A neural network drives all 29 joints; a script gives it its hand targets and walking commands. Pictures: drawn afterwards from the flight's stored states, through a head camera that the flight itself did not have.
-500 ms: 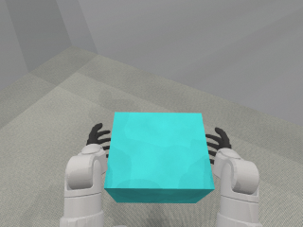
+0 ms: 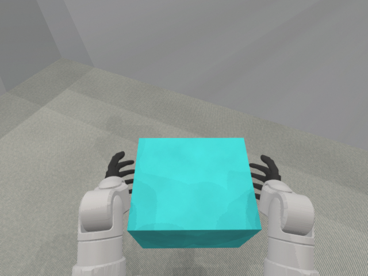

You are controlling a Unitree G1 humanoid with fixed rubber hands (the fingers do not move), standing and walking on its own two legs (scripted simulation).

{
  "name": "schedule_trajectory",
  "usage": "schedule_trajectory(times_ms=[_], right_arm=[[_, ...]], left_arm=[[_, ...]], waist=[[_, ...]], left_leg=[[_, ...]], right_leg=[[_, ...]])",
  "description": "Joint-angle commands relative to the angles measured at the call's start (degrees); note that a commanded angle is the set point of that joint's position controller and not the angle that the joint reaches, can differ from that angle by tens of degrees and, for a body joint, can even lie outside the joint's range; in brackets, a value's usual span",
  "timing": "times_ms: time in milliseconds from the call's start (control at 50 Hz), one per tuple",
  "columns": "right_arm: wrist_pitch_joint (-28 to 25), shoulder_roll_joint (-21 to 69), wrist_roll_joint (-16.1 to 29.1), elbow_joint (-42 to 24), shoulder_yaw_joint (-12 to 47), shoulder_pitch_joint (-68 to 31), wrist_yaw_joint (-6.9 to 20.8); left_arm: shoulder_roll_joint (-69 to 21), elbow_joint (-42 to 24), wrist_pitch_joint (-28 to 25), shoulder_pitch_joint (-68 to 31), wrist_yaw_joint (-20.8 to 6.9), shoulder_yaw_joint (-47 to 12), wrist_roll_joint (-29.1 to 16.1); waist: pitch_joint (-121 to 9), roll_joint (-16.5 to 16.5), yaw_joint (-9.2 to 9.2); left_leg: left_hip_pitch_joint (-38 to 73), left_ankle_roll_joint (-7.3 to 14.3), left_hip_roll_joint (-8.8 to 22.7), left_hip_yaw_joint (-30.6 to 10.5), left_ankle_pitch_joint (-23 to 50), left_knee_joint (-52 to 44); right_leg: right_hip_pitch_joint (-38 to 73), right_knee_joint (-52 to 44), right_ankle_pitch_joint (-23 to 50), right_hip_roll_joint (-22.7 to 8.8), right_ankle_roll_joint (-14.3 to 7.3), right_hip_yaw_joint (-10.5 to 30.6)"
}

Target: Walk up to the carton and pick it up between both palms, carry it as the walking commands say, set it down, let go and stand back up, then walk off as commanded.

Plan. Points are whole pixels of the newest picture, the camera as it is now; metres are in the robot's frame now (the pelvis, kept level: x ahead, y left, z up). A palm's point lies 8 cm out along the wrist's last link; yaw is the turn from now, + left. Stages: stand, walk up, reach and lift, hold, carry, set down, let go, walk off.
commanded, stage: carry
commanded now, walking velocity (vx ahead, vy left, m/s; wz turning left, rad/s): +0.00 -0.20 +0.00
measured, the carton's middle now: (191, 195) +0.31 -0.01 -0.02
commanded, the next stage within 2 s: none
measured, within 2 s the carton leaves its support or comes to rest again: neither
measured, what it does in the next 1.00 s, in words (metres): steps to the right: left foot, then right foot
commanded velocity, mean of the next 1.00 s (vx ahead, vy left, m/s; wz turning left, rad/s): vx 0.00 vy -0.20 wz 0.00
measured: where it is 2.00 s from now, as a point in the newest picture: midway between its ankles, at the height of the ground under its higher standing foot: outside the picture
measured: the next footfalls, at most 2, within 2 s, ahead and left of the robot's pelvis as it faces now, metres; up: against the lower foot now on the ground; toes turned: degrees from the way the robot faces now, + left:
left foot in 0.20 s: +0.01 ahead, +0.06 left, +0.00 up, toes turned +10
right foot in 0.58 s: -0.02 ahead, -0.26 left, +0.00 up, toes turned -3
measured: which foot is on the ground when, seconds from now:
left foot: up 0.00-0.18, down 0.20-0.58, up 0.60-0.94, down 0.96-1.00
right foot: down 0.00-0.20, up 0.22-0.56, down 0.58-0.96, up 0.98-1.00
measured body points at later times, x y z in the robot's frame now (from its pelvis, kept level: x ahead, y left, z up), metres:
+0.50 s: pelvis -0.07 -0.09 +0.01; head -0.06 -0.07 +0.46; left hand +0.23 +0.07 +0.06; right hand +0.22 -0.25 +0.08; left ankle -0.03 +0.06 -0.72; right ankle -0.06 -0.24 -0.67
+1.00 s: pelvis -0.13 -0.21 +0.00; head -0.11 -0.20 +0.45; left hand +0.15 -0.03 +0.05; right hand +0.17 -0.36 +0.06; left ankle -0.15 -0.11 -0.72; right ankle -0.06 -0.26 -0.71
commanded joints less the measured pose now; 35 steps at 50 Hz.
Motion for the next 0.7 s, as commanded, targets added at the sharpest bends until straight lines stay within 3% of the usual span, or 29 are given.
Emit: schedule_trajectory(times_ms=[0, 20, 60, 80, 120, 140, 160, 180, 200, 220, 240, 260, 300, 320, 340, 360, 400, 420, 440, 460, 480, 500, 520, 540, 580, 600, 620, 660, 680], right_arm=[[-0.2, 58.3, 24.9, -4.3, 44.6, -34.7, 23.2], [-0.6, 55.9, 25.2, -8.1, 46.2, -34.3, 23.3], [-0.7, 56.0, 26.5, -10.8, 46.5, -37.9, 23.5], [-0.9, 56.5, 27.5, -10.9, 47.4, -38.4, 23.4], [-1.0, 54.9, 26.4, -11.7, 46.2, -37.5, 23.1], [-0.7, 54.7, 26.3, -10.0, 45.5, -36.3, 23.3], [-0.7, 54.6, 25.6, -9.1, 43.8, -36.4, 23.6], [-0.3, 55.2, 25.3, -5.5, 43.5, -32.9, 24.2], [-0.5, 55.1, 24.4, -6.3, 42.8, -32.0, 24.1], [-1.3, 56.7, 25.6, -8.5, 43.8, -31.8, 24.2], [-1.0, 57.2, 25.0, -6.2, 42.1, -28.6, 24.6], [-0.8, 57.2, 25.2, -5.9, 42.1, -29.7, 24.9], [-0.6, 56.8, 24.3, -6.4, 41.7, -31.9, 24.9], [-0.3, 56.4, 23.6, -3.8, 40.7, -29.0, 24.7], [-1.0, 55.7, 24.3, -7.2, 41.3, -31.1, 24.8], [-0.3, 55.1, 23.6, -5.1, 40.5, -30.6, 25.0], [0.3, 54.7, 23.2, -3.8, 40.8, -29.2, 24.9], [0.3, 52.9, 22.2, -2.9, 40.1, -27.8, 24.9], [0.0, 55.2, 24.0, -3.8, 40.8, -32.2, 25.0], [-0.2, 55.0, 23.9, -5.0, 41.2, -31.1, 25.1], [-0.3, 55.1, 23.4, -5.8, 41.5, -32.1, 24.5], [0.0, 54.1, 23.3, -5.7, 42.6, -30.4, 24.2], [0.1, 53.6, 22.5, -3.3, 43.5, -30.5, 23.8], [0.6, 55.0, 22.5, -2.7, 43.8, -32.9, 23.6], [0.3, 54.6, 23.4, -5.4, 44.9, -34.5, 23.1], [0.5, 55.0, 23.6, -4.8, 45.9, -34.6, 23.5], [0.2, 56.5, 24.2, -5.7, 46.7, -36.7, 23.3], [-1.0, 56.8, 25.5, -9.0, 46.5, -39.4, 23.2], [-0.8, 57.3, 26.2, -9.4, 47.5, -38.2, 22.6]], left_arm=[[-55.4, -7.9, 0.4, -33.4, -26.1, -40.0, -25.5], [-54.7, -6.2, 0.2, -27.1, -25.6, -38.7, -23.4], [-55.4, -10.3, 0.0, -31.6, -25.0, -39.6, -23.4], [-54.8, -10.8, -0.5, -31.5, -24.9, -38.8, -23.2], [-55.9, -10.4, -0.5, -32.9, -24.7, -40.7, -24.3], [-54.6, -9.9, -0.2, -32.0, -24.5, -40.6, -23.9], [-55.4, -9.5, 0.0, -32.6, -24.3, -41.2, -24.0], [-54.8, -7.2, 0.0, -30.5, -23.8, -41.0, -22.8], [-55.3, -8.2, 0.1, -31.0, -24.0, -41.0, -23.7], [-55.6, -11.1, -0.5, -33.6, -24.1, -42.4, -24.6], [-55.6, -12.9, -0.8, -35.6, -24.0, -43.2, -25.2], [-55.6, -11.4, -0.6, -34.6, -24.0, -42.2, -24.6], [-57.4, -10.7, -0.8, -35.7, -24.1, -43.6, -25.4], [-56.2, -9.8, -0.3, -34.6, -23.5, -42.7, -25.1], [-56.1, -10.4, -0.3, -34.0, -23.3, -43.4, -24.9], [-56.2, -10.1, 0.1, -34.9, -23.5, -44.0, -25.0], [-54.6, -8.4, 0.7, -32.3, -23.5, -41.8, -23.4], [-54.5, -6.4, 0.9, -29.7, -23.6, -42.3, -23.3], [-54.7, -10.2, 0.3, -36.2, -23.3, -44.0, -24.8], [-54.4, -13.2, 0.2, -36.9, -23.4, -44.1, -25.3], [-54.5, -11.1, 0.6, -36.2, -23.4, -43.3, -24.9], [-52.9, -9.6, 0.7, -31.1, -23.8, -41.2, -24.3], [-52.7, -4.6, 1.4, -28.4, -24.9, -40.4, -24.2], [-54.2, -3.5, 1.2, -30.2, -25.3, -39.3, -24.7], [-54.5, -3.6, 1.2, -30.2, -25.9, -38.8, -25.0], [-53.8, -4.9, 1.2, -29.3, -26.0, -38.5, -24.3], [-54.4, -4.5, 0.9, -29.1, -26.5, -37.9, -23.9], [-56.6, -7.1, 0.8, -32.9, -26.6, -38.8, -24.9], [-56.0, -7.5, 0.5, -31.5, -26.3, -38.0, -24.5]], waist=[[-22.9, -13.0, -0.01], [-23.3, -14.8, 0.42], [-23.5, -9.1, 0.93], [-24.6, -12.1, 0.86], [-24.2, -12.1, 0.32], [-26.1, -9.9, -0.13], [-27.1, -2.7, -0.78], [-26.8, 3.9, -1.77], [-25.2, 14.9, -2.01], [-24.8, 16.5, -1.68], [-23.8, 12.7, -1.97], [-21.2, 7.7, -1.73], [-20.8, 7.3, -1.35], [-20.1, 10.3, -1.4], [-22.8, 11.5, -1.24], [-20.0, 14.0, -1.13], [-18.5, 12.5, -1.03], [-18.9, 14.3, -0.91], [-19.2, 18.4, -1.03], [-18.9, 21.0, -0.64], [-18.2, 19.3, -0.86], [-19.3, 14.5, -0.45], [-17.2, 13.8, 0.62], [-15.4, 1.7, 0.45], [-18.4, -19.6, -0.41], [-16.7, -20.2, 0.48], [-14.9, -20.3, 0.9], [-18.8, -7.1, 0.84], [-22.0, -7.7, 0.26]], left_leg=[[-9.4, -1.0, -5.9, 0.8, -6.4, 12.9], [-7.6, -0.6, -6.4, 1.4, -5.8, 10.8], [-8.0, -0.2, -7.5, 2.5, -4.6, 6.4], [-4.0, 1.4, -6.6, 0.7, -3.7, 2.3], [2.2, 1.6, -7.5, 1.3, 1.1, -8.0], [7.9, 1.6, -7.6, 2.2, 6.7, -18.7], [15.4, 1.3, -5.3, 1.9, 16.4, -26.6], [24.6, 3.7, 2.8, -7.6, 22.9, -29.4], [30.3, 9.4, 17.8, -24.9, 45.2, -30.4], [29.4, 15.7, 23.0, -28.6, 58.1, -26.9], [26.8, 16.5, 20.8, -24.4, 53.8, -26.3], [25.8, 13.8, 17.4, -20.8, 49.1, -27.0], [27.2, 11.0, 12.2, -14.1, 51.9, -25.4], [27.2, 10.6, 12.6, -15.5, 56.6, -25.1], [26.1, 10.6, 12.0, -15.6, 53.9, -24.9], [25.2, 10.1, 11.8, -14.2, 49.8, -25.9], [19.5, 9.9, 10.8, -12.5, 39.7, -27.4], [16.3, 8.6, 10.0, -10.8, 31.1, -28.5], [17.5, 8.4, 11.1, -12.0, 29.7, -28.6], [14.1, 6.9, 10.2, -9.2, 28.2, -28.3], [14.9, 7.4, 9.9, -8.2, 31.6, -26.7], [13.1, 7.3, 10.6, -8.9, 28.3, -26.0], [8.0, 6.0, 10.9, -7.9, 23.8, -23.0], [3.4, 3.5, 6.4, -3.7, 18.3, -15.9], [-8.6, -1.5, -4.7, 2.8, -9.6, 6.8], [-8.3, -0.8, -8.2, 0.2, -11.6, 16.1], [-7.5, 0.2, -7.0, -3.8, -6.2, 21.1], [-9.9, 0.8, -7.3, -3.6, -0.6, 23.1], [-11.0, 0.5, -6.6, -2.7, 0.0, 17.7]], right_leg=[[22.7, -6.6, 44.8, -11.4, -9.8, 2.8], [19.2, -7.6, 41.4, -10.4, -10.1, 5.4], [23.0, -6.3, 43.8, -10.5, -11.5, 6.0], [20.1, -7.4, 41.0, -11.6, -11.8, 6.5], [16.0, -7.0, 36.0, -10.3, -11.7, 6.3], [15.9, -5.0, 31.6, -8.6, -10.2, 5.6], [11.6, -2.7, 27.3, -7.1, -8.3, 3.1], [2.6, 1.5, 22.2, -4.6, -5.1, 2.6], [-10.2, 10.4, 1.2, 0.7, -0.8, -0.6], [-13.6, 20.7, -14.5, 3.2, 0.3, 0.7], [-14.8, 28.1, -15.3, 3.1, -0.7, 3.9], [-14.4, 31.9, -10.7, 2.8, -0.8, 5.1], [-16.1, 27.6, -7.1, 2.5, 0.4, 2.1], [-16.3, 25.4, -6.5, 3.0, 0.9, 1.7], [-14.4, 27.0, -6.8, 3.5, 0.7, 0.7], [-14.8, 26.1, -6.6, 3.1, 1.1, 0.1], [-10.4, 22.3, -6.9, 2.8, 0.9, -2.3], [-9.6, 20.3, -6.3, 1.9, 0.9, -2.5], [-9.5, 18.2, -6.5, 1.8, 0.7, -2.3], [-4.9, 12.9, -6.9, 0.9, 0.1, -2.0], [-4.5, 8.3, -6.9, 1.4, 0.2, -3.7], [0.0, 3.4, -8.0, 1.6, -0.3, -4.0], [5.5, -5.9, -3.1, 1.0, -1.2, -3.3], [9.6, -14.0, -1.5, 0.7, -1.5, -1.6], [14.6, -17.2, 15.9, -16.3, -6.7, 19.0], [7.7, -19.9, 8.9, -17.3, -10.4, 17.7], [5.9, -20.0, 5.1, -13.6, -11.1, 12.6], [13.2, -15.6, 14.4, -9.9, -9.7, 7.2], [21.2, -10.4, 29.5, -8.5, -8.5, 5.6]])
